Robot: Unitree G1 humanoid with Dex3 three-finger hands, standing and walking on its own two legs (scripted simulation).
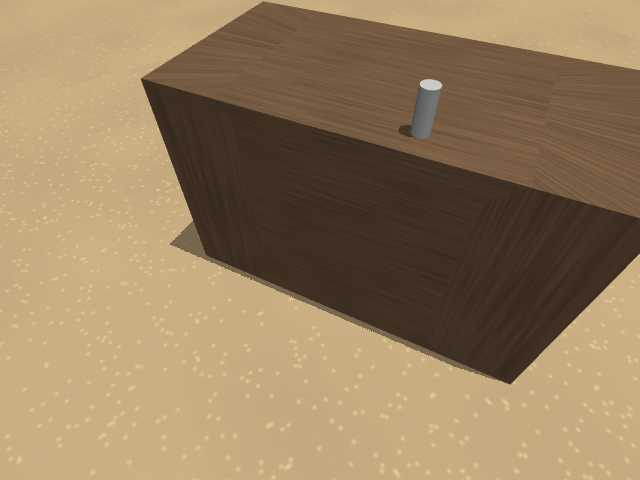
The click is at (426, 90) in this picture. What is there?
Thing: slim round
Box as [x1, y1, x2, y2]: [410, 79, 441, 138]
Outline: 432,79 422,80 419,84 410,132 412,135 420,138 427,137 430,133 441,88 441,84 438,81
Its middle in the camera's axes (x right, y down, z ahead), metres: +0.22 -0.28 +0.82
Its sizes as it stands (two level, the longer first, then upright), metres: 0.044 0.044 0.112
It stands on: a support 0.75 m high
